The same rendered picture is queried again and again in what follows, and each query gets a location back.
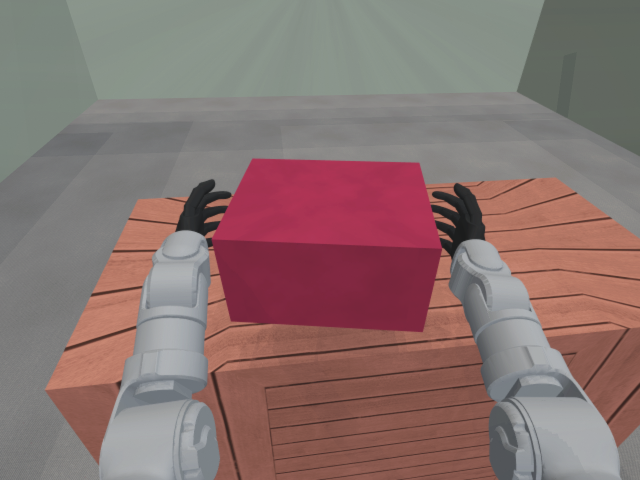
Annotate left robot upper arm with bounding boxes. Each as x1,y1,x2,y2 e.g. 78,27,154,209
101,399,220,480

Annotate robot right forearm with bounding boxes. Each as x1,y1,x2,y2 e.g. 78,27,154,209
448,239,620,475

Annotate carton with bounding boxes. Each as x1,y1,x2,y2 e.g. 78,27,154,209
211,158,442,332

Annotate pedestal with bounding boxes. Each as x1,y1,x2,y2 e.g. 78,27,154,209
45,177,640,480

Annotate robot left forearm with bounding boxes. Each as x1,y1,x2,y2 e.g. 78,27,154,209
99,230,211,480

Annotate robot left hand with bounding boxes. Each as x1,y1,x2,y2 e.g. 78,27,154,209
175,179,231,248

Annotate robot right hand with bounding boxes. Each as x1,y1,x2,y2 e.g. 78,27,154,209
431,183,486,259

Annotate right robot upper arm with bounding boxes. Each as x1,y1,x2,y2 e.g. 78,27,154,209
489,397,622,480

